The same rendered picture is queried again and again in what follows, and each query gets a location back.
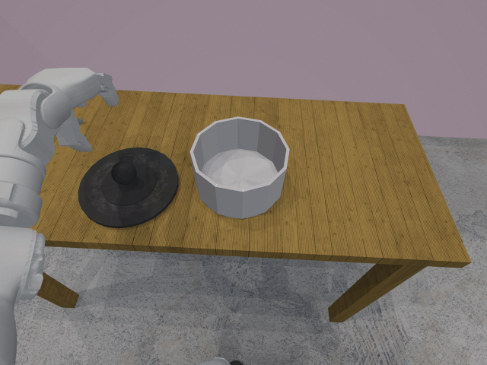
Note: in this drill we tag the pot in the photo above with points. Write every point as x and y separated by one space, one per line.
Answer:
239 166

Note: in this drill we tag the knob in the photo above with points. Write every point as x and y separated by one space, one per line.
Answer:
124 172

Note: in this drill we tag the robot left forearm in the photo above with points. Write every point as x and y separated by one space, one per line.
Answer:
30 117

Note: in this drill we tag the lid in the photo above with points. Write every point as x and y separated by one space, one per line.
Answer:
111 204

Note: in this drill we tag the table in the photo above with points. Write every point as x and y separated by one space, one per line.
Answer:
358 188

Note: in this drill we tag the left robot upper arm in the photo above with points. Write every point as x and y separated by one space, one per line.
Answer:
21 277

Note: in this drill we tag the robot left hand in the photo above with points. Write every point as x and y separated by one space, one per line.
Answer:
79 85

